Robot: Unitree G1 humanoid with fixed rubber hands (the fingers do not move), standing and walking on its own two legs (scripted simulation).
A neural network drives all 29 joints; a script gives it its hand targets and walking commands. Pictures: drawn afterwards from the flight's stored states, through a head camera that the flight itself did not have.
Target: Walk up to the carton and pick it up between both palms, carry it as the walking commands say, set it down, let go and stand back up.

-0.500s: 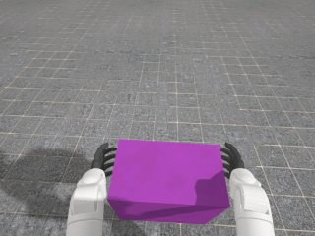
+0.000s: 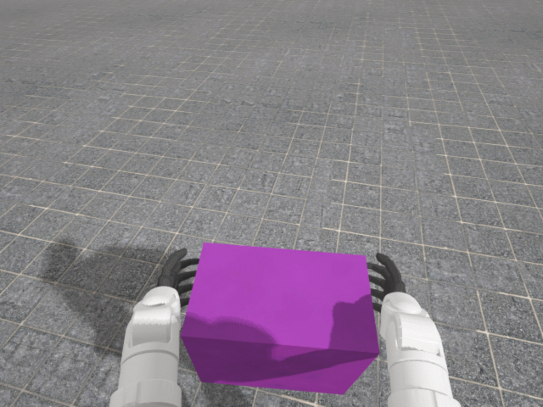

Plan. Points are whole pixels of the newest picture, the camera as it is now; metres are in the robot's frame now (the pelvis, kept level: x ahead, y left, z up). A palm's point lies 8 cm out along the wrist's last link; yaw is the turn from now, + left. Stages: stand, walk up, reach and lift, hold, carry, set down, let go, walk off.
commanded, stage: set down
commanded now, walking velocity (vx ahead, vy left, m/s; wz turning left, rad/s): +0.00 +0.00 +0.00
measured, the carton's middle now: (277, 323) +0.27 +0.01 -0.06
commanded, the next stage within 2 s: none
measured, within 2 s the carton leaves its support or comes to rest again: neither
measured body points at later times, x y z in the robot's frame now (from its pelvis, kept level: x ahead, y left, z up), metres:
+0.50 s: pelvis -0.02 +0.02 -0.04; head +0.05 +0.02 +0.41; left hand +0.31 +0.19 -0.08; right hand +0.30 -0.16 -0.08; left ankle +0.03 +0.13 -0.74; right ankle +0.02 -0.09 -0.74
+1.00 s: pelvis -0.04 +0.04 -0.11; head +0.13 +0.03 +0.31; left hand +0.34 +0.18 -0.18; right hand +0.34 -0.17 -0.18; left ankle +0.03 +0.13 -0.74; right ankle +0.02 -0.09 -0.74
